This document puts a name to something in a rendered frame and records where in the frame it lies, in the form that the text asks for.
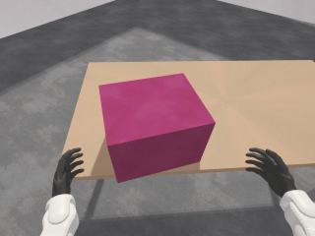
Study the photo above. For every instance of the right robot hand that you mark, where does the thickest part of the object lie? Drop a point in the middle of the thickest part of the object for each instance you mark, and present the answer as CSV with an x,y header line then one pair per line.
x,y
274,170

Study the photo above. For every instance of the carton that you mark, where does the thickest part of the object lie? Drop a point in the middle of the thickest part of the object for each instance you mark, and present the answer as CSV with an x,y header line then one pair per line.
x,y
153,125

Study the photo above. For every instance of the table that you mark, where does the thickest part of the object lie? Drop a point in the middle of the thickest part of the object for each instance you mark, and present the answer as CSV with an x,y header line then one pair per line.
x,y
265,104

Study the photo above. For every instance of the left robot forearm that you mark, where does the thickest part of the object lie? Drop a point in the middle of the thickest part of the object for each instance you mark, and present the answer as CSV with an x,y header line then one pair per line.
x,y
61,218

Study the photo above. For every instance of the right robot forearm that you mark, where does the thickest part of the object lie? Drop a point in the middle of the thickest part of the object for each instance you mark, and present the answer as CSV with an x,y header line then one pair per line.
x,y
299,212

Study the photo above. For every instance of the left robot hand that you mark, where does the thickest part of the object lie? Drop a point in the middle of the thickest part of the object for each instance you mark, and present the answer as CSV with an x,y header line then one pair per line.
x,y
63,176

